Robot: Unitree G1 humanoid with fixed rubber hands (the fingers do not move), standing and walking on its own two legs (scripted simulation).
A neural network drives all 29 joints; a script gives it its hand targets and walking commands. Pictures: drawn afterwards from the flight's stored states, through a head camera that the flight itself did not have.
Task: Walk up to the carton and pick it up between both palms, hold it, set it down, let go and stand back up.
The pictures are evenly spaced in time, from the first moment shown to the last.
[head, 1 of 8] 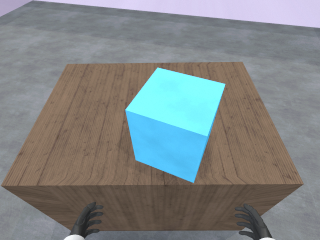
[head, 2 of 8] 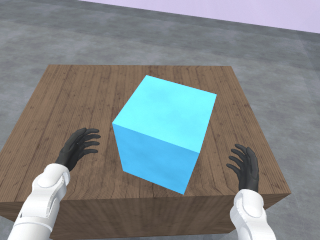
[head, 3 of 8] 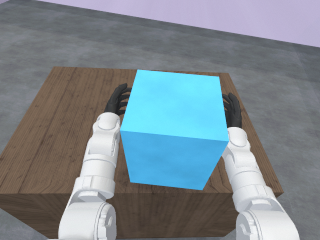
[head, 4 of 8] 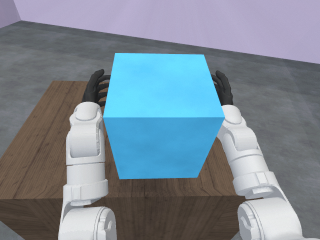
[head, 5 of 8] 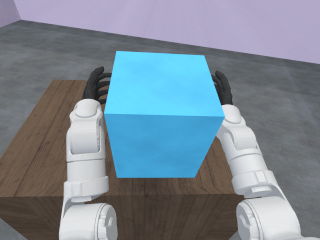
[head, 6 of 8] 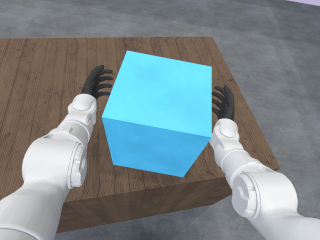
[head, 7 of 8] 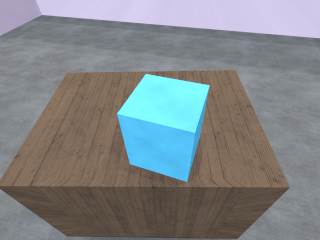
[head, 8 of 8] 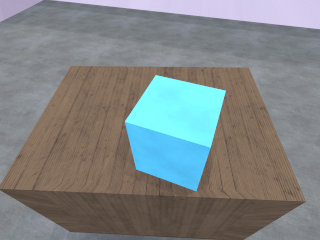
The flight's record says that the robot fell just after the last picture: no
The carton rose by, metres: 0.16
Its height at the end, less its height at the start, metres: +0.00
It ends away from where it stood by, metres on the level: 0.01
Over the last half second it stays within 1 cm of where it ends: yes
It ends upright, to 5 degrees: yes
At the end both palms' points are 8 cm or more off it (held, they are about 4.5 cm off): yes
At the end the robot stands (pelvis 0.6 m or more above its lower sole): yes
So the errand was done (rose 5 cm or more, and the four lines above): yes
